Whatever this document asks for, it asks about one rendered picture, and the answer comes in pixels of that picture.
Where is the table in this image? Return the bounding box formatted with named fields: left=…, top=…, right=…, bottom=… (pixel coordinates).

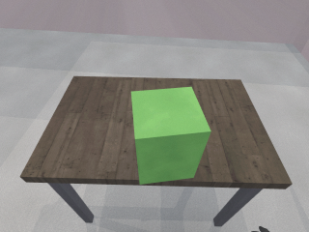
left=19, top=76, right=293, bottom=227

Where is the carton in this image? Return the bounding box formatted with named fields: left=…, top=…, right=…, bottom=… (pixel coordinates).
left=131, top=87, right=211, bottom=185

